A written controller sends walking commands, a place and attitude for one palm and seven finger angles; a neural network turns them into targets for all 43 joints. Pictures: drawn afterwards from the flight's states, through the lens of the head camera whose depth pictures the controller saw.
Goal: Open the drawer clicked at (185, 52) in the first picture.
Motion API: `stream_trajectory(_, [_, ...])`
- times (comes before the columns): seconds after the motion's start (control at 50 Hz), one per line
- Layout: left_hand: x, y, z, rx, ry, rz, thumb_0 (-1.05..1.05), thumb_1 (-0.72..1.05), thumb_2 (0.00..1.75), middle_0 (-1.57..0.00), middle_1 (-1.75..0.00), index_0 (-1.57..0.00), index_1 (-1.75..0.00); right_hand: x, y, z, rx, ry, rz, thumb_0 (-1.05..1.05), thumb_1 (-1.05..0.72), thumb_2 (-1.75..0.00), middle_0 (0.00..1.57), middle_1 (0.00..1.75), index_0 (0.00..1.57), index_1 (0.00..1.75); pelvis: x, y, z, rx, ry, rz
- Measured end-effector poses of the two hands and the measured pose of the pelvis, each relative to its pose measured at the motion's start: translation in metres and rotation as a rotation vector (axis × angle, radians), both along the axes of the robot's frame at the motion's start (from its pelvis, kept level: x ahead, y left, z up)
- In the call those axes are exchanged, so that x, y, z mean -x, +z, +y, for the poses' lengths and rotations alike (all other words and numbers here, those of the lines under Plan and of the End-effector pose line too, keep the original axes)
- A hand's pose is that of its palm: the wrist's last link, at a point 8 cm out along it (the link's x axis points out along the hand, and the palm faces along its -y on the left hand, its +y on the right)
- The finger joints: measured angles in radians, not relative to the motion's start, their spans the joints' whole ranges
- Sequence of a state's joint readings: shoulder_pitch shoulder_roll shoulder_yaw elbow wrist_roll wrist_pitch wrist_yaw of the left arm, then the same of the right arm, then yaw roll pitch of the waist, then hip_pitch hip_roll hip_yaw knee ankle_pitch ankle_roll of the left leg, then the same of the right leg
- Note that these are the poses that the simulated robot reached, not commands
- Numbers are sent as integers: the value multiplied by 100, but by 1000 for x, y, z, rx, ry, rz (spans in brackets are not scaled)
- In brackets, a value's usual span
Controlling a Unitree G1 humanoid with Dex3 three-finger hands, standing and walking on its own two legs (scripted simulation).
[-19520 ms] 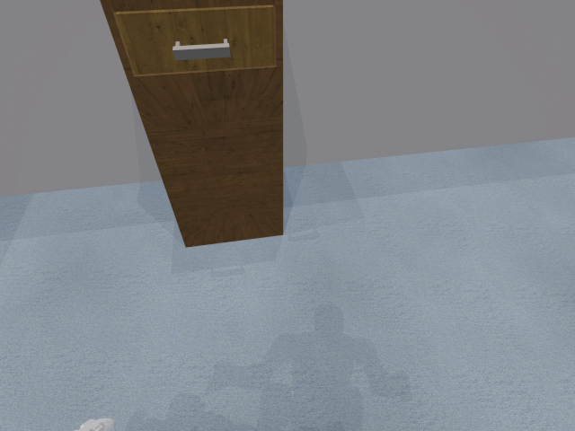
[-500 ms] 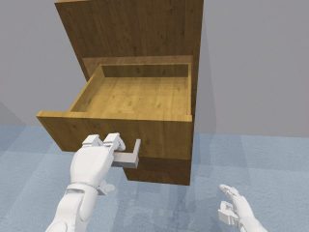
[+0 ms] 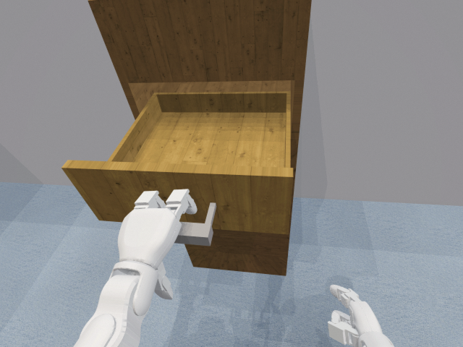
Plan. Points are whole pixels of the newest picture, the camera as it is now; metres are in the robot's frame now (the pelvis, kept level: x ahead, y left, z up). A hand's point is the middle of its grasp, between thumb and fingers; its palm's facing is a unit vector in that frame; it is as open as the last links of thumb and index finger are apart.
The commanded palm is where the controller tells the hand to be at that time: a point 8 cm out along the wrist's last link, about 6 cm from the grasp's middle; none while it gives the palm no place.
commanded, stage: lift the hand off the handle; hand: left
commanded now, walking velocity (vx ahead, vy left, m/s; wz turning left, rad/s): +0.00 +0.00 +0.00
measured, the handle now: (173, 219) +0.29 +0.15 +0.10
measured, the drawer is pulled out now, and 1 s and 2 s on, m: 0.30 0.29 0.29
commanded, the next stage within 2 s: draw the hand back to the body in 1.26 s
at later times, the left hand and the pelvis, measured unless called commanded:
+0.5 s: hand (166, 225) +0.26 +0.15 +0.13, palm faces +0.11 -0.14 -0.98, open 13.6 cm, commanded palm +0.22 +0.15 +0.21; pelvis +0.00 -0.01 +0.01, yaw +0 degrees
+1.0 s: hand (149, 172) +0.27 +0.15 +0.23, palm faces +0.31 -0.13 -0.94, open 13.8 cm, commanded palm +0.22 +0.16 +0.28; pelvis -0.01 +0.00 +0.01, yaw +0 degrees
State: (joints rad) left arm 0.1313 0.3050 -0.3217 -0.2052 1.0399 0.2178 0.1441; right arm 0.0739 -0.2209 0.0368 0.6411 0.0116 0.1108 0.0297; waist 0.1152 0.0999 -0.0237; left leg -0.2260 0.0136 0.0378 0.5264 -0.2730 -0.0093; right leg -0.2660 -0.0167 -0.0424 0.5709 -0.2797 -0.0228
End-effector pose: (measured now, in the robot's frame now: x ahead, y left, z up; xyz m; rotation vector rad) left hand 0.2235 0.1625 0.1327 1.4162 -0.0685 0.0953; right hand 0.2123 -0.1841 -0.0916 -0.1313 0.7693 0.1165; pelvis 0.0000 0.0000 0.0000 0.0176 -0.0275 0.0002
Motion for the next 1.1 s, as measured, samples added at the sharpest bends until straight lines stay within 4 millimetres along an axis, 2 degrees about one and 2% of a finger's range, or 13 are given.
stream_trajectory(0.16, [-3, 7, 0, -6, -23, 28, -1, -49, 31, -37, -124, -35, -122, 0, 3, -6, -4, -25, -24, 1, -91, -90, 20, 30, 20, 30, 1, 2, -3, -1, -3, -13])
stream_trajectory(0.3, [-3, 25, -8, -1, -62, -7, -1, -49, 31, -40, -125, -35, -122, -6, 7, -9, -17, -22, -54, 1, -91, -90, 20, 30, 20, 30, 1, 4, -4, -1, -3, -22])
stream_trajectory(0.56, [-5, 55, -7, -30, -91, -24, 0, -49, 31, -45, -126, -37, -122, -19, 17, -3, -50, 12, -98, 1, -91, -90, 20, 30, 20, 30, 1, 7, -8, 2, -2, -43])
stream_trajectory(0.78, [-6, 79, -5, -51, -116, -43, 0, -49, 31, -49, -126, -37, -122, -20, 18, 1, -61, 37, -106, 1, -91, -90, 20, 30, 20, 30, 5, 9, -7, 3, 7, -53])
stream_trajectory(0.88, [-6, 98, -5, -56, -124, -96, 0, -49, 31, -50, -127, -36, -122, -18, 18, 5, -73, 46, -108, 1, -91, -90, 20, 30, 20, 30, 8, 9, -6, 1, 8, -56])
stream_trajectory(1.02, [-14, 145, -5, -42, -120, -238, 0, -49, 30, -40, -123, -33, -121, -14, 21, 7, -92, 43, -101, 1, -91, -90, 20, 30, 20, 30, 13, 8, -4, -1, 1, -54])
stream_trajectory(1.1, [-24, 153, -6, -21, -128, -246, 0, -49, 30, -36, -122, -32, -120, -10, 23, 4, -95, 27, -93, 1, -91, -90, 20, 30, 20, 30, 14, 8, -3, -3, -8, -46])
